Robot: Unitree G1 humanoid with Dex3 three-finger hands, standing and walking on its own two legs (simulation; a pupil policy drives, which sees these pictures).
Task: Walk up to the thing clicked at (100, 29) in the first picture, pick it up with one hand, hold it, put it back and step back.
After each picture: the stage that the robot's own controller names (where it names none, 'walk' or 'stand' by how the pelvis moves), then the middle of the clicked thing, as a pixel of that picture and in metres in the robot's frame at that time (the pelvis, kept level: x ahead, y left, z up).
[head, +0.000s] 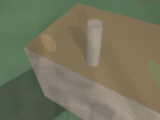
stand; (93, 44) +0.59 -0.02 -0.02
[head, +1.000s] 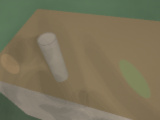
walk; (55, 60) +0.47 +0.17 -0.01
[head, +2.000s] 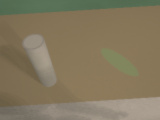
stand; (42, 64) +0.42 +0.18 +0.01
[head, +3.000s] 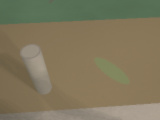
stand; (38, 72) +0.42 +0.21 -0.02
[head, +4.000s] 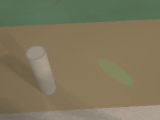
stand; (43, 73) +0.42 +0.19 -0.03
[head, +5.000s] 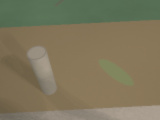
stand; (44, 73) +0.43 +0.19 -0.03
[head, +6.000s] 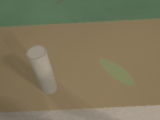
stand; (44, 72) +0.43 +0.20 -0.03
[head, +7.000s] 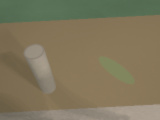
rise first; (42, 72) +0.42 +0.19 -0.03
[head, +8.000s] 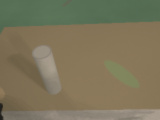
rise first; (48, 72) +0.42 +0.19 -0.02
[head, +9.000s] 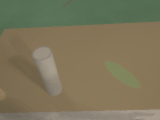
go down; (49, 73) +0.42 +0.19 -0.02
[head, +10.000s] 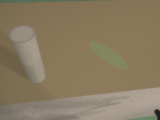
go down; (31, 58) +0.44 +0.17 +0.02
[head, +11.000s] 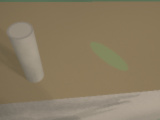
go down; (29, 57) +0.44 +0.18 +0.04
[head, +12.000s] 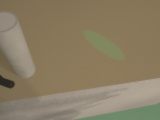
close in; (16, 51) +0.43 +0.19 +0.05
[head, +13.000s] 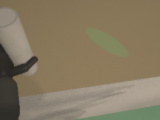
close; (18, 48) +0.44 +0.19 +0.07
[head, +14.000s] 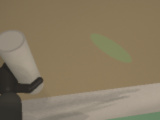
lift; (24, 68) +0.37 +0.18 +0.06
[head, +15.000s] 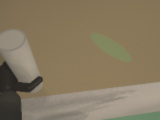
lift; (24, 67) +0.38 +0.18 +0.06
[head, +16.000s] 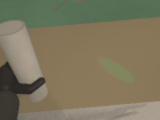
lift; (26, 66) +0.32 +0.18 +0.17
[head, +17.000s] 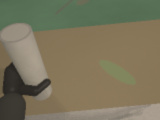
hold; (31, 68) +0.32 +0.16 +0.17
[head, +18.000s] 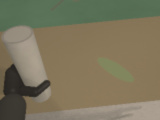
hold; (31, 69) +0.32 +0.17 +0.15
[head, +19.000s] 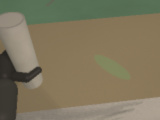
crouch; (23, 56) +0.37 +0.19 +0.16
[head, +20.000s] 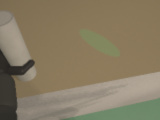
lower; (16, 51) +0.44 +0.19 +0.05
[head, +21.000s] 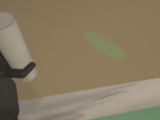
lower; (16, 53) +0.43 +0.19 +0.07
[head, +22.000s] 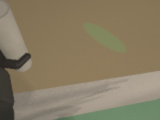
lower; (11, 42) +0.45 +0.19 +0.08
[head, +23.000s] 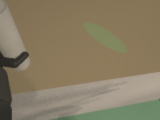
lower; (8, 41) +0.45 +0.20 +0.08
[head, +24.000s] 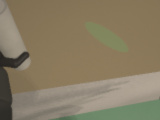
loosen; (9, 41) +0.45 +0.20 +0.08
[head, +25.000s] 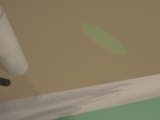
withdraw; (6, 46) +0.43 +0.20 +0.07
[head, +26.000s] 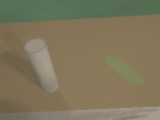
sink last; (44, 69) +0.41 +0.19 +0.03
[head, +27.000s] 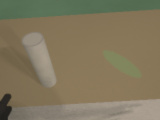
stand; (42, 63) +0.43 +0.19 +0.04
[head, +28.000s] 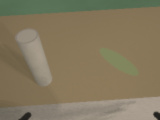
stand; (37, 61) +0.43 +0.20 +0.05
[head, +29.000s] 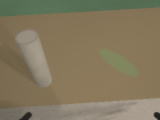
stand; (36, 62) +0.42 +0.20 +0.05
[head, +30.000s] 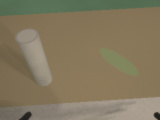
stand; (37, 61) +0.43 +0.20 +0.05
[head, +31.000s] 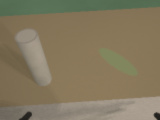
stand; (36, 61) +0.43 +0.20 +0.05
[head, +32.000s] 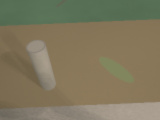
stand; (43, 67) +0.45 +0.20 -0.01
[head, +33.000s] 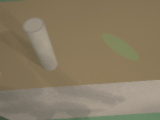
walk; (43, 48) +0.48 +0.19 +0.00
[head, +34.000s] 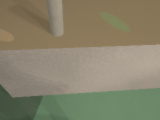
walk; (55, 13) +0.70 +0.14 -0.01
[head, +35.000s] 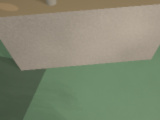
stand; out of the picture +1.03 +0.26 +0.00
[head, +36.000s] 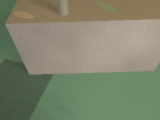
stand; out of the picture +1.08 +0.18 -0.03
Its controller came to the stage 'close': yes
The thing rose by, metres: 0.19
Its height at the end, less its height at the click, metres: +0.00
